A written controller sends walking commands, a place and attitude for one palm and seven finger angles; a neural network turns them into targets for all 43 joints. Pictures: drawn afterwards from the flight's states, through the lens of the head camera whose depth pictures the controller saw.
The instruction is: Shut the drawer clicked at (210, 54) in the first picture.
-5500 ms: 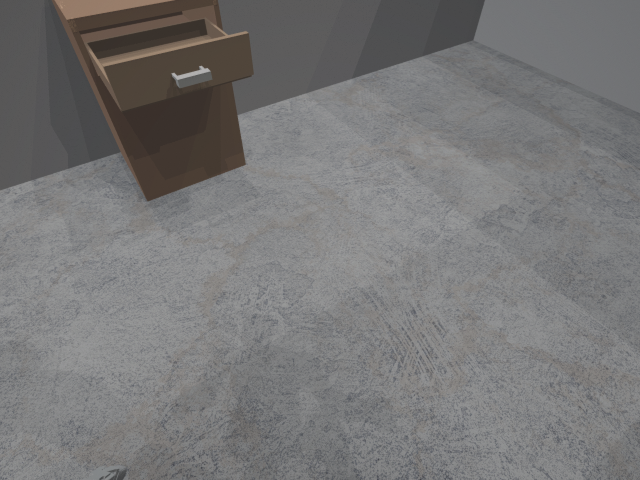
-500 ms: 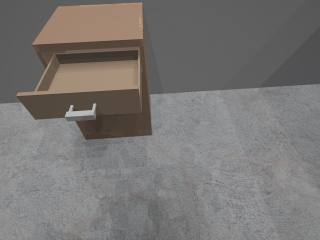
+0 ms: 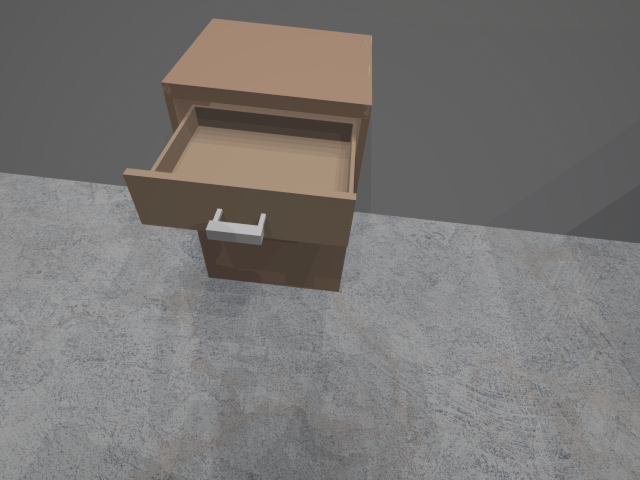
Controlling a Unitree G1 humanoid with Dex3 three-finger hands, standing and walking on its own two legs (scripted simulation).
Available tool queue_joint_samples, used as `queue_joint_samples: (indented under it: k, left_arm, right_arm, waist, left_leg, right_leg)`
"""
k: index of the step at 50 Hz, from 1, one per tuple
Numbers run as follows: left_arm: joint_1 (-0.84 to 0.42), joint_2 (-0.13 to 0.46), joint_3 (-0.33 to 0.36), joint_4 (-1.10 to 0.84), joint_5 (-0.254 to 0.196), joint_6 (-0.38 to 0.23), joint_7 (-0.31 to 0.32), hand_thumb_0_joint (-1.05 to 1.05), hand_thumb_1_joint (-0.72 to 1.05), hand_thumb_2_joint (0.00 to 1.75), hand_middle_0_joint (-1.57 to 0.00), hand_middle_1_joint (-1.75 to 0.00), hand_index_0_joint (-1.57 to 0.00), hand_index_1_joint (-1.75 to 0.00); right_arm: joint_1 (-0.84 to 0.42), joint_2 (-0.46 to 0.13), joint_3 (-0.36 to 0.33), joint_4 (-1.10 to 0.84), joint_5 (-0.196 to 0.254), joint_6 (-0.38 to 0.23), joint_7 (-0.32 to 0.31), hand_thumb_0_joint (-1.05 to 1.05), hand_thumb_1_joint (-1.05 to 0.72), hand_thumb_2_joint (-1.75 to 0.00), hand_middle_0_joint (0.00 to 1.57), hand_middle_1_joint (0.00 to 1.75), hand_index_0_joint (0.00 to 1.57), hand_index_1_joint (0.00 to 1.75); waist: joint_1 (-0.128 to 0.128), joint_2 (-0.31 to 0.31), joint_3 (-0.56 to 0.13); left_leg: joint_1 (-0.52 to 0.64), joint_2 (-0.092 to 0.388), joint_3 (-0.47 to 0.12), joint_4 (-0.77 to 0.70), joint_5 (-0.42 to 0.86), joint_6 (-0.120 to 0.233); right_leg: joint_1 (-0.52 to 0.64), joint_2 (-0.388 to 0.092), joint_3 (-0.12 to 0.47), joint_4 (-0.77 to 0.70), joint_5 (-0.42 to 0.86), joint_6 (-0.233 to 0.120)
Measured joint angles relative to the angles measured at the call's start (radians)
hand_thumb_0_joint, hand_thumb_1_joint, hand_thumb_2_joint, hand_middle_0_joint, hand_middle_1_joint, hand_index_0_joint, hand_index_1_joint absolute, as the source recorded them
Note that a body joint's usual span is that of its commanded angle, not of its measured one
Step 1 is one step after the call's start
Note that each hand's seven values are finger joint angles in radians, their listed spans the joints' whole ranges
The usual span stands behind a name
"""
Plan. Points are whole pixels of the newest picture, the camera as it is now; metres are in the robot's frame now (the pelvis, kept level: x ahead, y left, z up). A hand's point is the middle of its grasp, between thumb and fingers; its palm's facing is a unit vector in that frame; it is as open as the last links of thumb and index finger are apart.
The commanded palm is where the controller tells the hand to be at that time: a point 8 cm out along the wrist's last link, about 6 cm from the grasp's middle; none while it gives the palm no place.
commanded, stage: take the last steps up to it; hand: left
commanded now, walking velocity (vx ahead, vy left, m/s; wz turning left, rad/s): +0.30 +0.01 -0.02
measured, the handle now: (238, 224) +0.58 +0.22 -0.09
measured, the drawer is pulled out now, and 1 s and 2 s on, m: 0.30 0.30 0.30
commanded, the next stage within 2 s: come to a stop and stand still in 0.58 s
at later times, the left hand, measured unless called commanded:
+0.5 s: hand (233, 380) +0.29 +0.17 -0.17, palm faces -0.09 -0.98 -0.16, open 7.4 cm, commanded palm none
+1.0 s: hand (211, 385) +0.29 +0.21 -0.18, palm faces +0.04 -0.98 -0.20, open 7.3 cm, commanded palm none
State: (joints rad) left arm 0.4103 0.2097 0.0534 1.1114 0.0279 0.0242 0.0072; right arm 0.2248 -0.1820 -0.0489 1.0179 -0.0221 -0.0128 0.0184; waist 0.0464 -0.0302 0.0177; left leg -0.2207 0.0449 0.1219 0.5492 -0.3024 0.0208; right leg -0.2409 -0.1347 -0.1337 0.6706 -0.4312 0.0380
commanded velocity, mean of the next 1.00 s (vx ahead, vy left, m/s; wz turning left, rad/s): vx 0.08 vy -0.02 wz -0.02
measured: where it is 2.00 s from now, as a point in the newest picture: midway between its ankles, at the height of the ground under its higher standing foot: outside the picture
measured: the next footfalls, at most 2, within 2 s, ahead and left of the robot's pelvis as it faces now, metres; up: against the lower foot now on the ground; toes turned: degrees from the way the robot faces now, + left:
right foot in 0.54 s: +0.31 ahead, -0.10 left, +0.00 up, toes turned -9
left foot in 0.90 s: +0.38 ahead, +0.14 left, +0.00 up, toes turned +2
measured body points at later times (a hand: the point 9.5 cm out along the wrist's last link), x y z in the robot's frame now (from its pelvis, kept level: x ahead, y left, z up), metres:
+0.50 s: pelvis +0.16 +0.01 -0.01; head +0.19 +0.01 +0.44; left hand +0.30 +0.22 -0.15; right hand +0.00 -0.16 -0.15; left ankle +0.00 +0.10 -0.73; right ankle +0.27 -0.10 -0.72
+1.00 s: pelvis +0.27 +0.02 +0.00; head +0.29 +0.04 +0.45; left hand +0.29 +0.26 -0.17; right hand +0.36 -0.21 -0.14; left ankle +0.34 +0.13 -0.73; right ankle +0.25 -0.09 -0.71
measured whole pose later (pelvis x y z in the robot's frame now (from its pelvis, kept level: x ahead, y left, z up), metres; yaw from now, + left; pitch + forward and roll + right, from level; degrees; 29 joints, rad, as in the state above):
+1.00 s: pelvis +0.27 +0.02 +0.00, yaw -3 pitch -2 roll -1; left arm 0.25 0.19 0.04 1.06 0.01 0.04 0.04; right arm 0.12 -0.16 -0.03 1.02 -0.01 0.00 -0.03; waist 0.04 -0.03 0.08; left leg -0.31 0.05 0.07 0.54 -0.20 0.01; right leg -0.29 -0.02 -0.07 0.77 -0.48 0.01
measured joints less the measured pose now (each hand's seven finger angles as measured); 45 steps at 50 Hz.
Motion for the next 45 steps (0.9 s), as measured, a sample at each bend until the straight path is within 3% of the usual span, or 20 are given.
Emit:
queue_joint_samples:
  k: [2,4,8,12,16,24,26,28,31,33,38,43,45]
  left_arm:
    - [-0.005,0.001,0.000,0.015,0.003,0.017,-0.002,0.01,0.91,0.90,-0.20,-0.30,-0.20,-0.30]
    - [-0.024,0.003,0.001,0.014,0.004,0.012,-0.010,0.01,0.91,0.90,-0.20,-0.30,-0.20,-0.30]
    - [-0.086,0.001,0.002,-0.015,0.003,-0.007,-0.016,0.01,0.91,0.90,-0.20,-0.30,-0.20,-0.30]
    - [-0.152,-0.011,0.003,-0.042,-0.001,-0.009,-0.015,0.01,0.91,0.90,-0.20,-0.30,-0.20,-0.30]
    - [-0.216,-0.026,0.001,-0.059,-0.003,-0.006,-0.016,0.01,0.91,0.90,-0.20,-0.30,-0.20,-0.30]
    - [-0.330,-0.058,-0.012,-0.100,-0.007,-0.019,-0.019,0.01,0.91,0.90,-0.20,-0.30,-0.20,-0.30]
    - [-0.340,-0.062,-0.017,-0.114,-0.006,-0.042,-0.018,0.01,0.91,0.90,-0.20,-0.30,-0.20,-0.30]
    - [-0.340,-0.064,-0.017,-0.121,-0.006,-0.076,-0.013,0.01,0.91,0.90,-0.20,-0.30,-0.20,-0.30]
    - [-0.311,-0.074,-0.021,-0.115,-0.015,-0.090,-0.004,0.00,0.91,0.90,-0.20,-0.30,-0.20,-0.30]
    - [-0.277,-0.079,-0.018,-0.098,-0.017,-0.087,0.008,0.00,0.91,0.90,-0.20,-0.30,-0.20,-0.30]
    - [-0.212,-0.044,-0.003,-0.064,-0.011,-0.074,0.029,-0.02,0.95,0.90,-0.20,-0.30,-0.20,-0.30]
    - [-0.171,-0.042,-0.018,-0.033,-0.008,-0.037,0.025,-0.01,0.94,0.90,-0.20,-0.30,-0.20,-0.30]
    - [-0.155,-0.042,-0.019,-0.030,-0.011,-0.020,0.025,0.00,0.93,0.90,-0.20,-0.30,-0.20,-0.30]
  right_arm:
    - [0.023,0.015,0.006,0.000,0.000,-0.014,-0.014,0.00,-0.92,-0.90,0.20,0.30,0.20,0.30]
    - [0.053,0.021,0.009,0.012,0.003,-0.024,-0.027,0.00,-0.93,-0.90,0.20,0.30,0.20,0.30]
    - [0.122,0.040,0.024,0.061,0.011,-0.038,-0.037,0.00,-0.93,-0.90,0.20,0.30,0.20,0.30]
    - [0.186,0.067,0.032,0.108,0.015,-0.045,-0.043,0.00,-0.92,-0.90,0.20,0.30,0.20,0.30]
    - [0.239,0.092,0.036,0.141,0.012,-0.052,-0.048,0.00,-0.92,-0.90,0.20,0.30,0.20,0.30]
    - [0.300,0.104,0.035,0.178,0.000,-0.052,-0.053,0.00,-0.91,-0.90,0.20,0.30,0.20,0.30]
    - [0.311,0.104,0.034,0.189,0.005,-0.046,-0.052,0.00,-0.91,-0.90,0.20,0.30,0.20,0.30]
    - [0.304,0.107,0.029,0.198,0.018,-0.034,-0.046,0.00,-0.91,-0.90,0.20,0.30,0.20,0.30]
    - [0.243,0.087,0.015,0.175,0.022,-0.013,-0.043,0.00,-0.91,-0.90,0.20,0.30,0.20,0.30]
    - [0.187,0.068,0.007,0.141,0.015,-0.005,-0.041,0.01,-0.91,-0.90,0.20,0.30,0.20,0.30]
    - [0.048,0.032,0.003,0.050,0.008,-0.004,-0.041,0.00,-0.92,-0.90,0.20,0.30,0.20,0.30]
    - [-0.051,-0.009,0.004,0.022,0.015,0.005,-0.047,0.01,-0.94,-0.90,0.20,0.30,0.20,0.30]
    - [-0.067,-0.013,0.005,0.014,0.016,0.005,-0.044,0.01,-0.94,-0.90,0.20,0.30,0.20,0.30]
  waist:
    - [-0.013,0.006,-0.006]
    - [-0.027,0.008,-0.007]
    - [-0.032,-0.001,0.000]
    - [-0.041,-0.007,0.005]
    - [-0.066,-0.005,0.015]
    - [-0.123,0.032,0.055]
    - [-0.122,0.040,0.062]
    - [-0.109,0.037,0.067]
    - [-0.095,0.052,0.072]
    - [-0.089,0.059,0.063]
    - [-0.071,0.062,0.035]
    - [-0.036,0.066,0.038]
    - [-0.028,0.063,0.039]
  left_leg:
    - [0.031,-0.002,0.009,-0.020,-0.012,0.019]
    - [0.077,-0.014,0.011,-0.081,0.002,0.028]
    - [0.165,-0.048,0.017,-0.200,0.037,0.042]
    - [0.228,-0.076,0.024,-0.262,0.033,0.050]
    - [0.280,-0.088,0.024,-0.286,0.006,0.049]
    - [0.357,-0.059,0.030,-0.245,-0.115,0.012]
    - [0.345,-0.036,0.031,-0.146,-0.173,-0.002]
    - [0.232,-0.016,0.010,0.158,-0.214,-0.008]
    - [0.009,-0.011,-0.064,0.599,-0.196,-0.004]
    - [-0.108,0.010,-0.077,0.673,-0.141,-0.007]
    - [-0.240,0.056,-0.078,0.433,-0.056,-0.041]
    - [-0.171,0.039,-0.088,0.127,0.049,-0.060]
    - [-0.114,0.033,-0.084,0.026,0.139,-0.046]
  right_leg:
    - [-0.084,0.023,0.029,0.199,-0.030,-0.018]
    - [-0.158,0.029,0.037,0.326,0.034,-0.024]
    - [-0.265,0.023,0.051,0.400,0.167,-0.011]
    - [-0.327,0.019,0.059,0.387,0.225,0.001]
    - [-0.345,0.020,0.051,0.316,0.240,-0.003]
    - [-0.270,0.067,0.011,0.055,0.194,-0.061]
    - [-0.200,0.097,-0.008,-0.041,0.232,-0.083]
    - [-0.168,0.102,-0.015,-0.040,0.275,-0.115]
    - [-0.122,0.117,-0.026,-0.036,0.192,-0.115]
    - [-0.079,0.126,-0.029,-0.093,0.200,-0.102]
    - [-0.010,0.137,-0.022,-0.200,0.225,-0.100]
    - [0.022,0.138,0.002,-0.181,0.190,-0.075]
    - [0.019,0.136,0.004,-0.129,0.151,-0.061]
